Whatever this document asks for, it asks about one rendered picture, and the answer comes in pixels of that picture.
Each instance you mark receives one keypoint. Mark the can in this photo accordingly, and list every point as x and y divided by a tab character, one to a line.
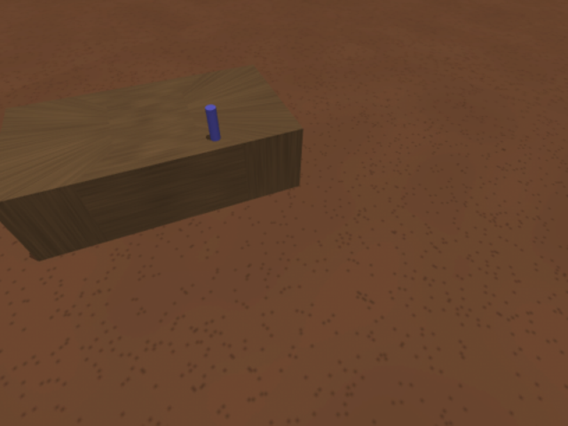
211	113

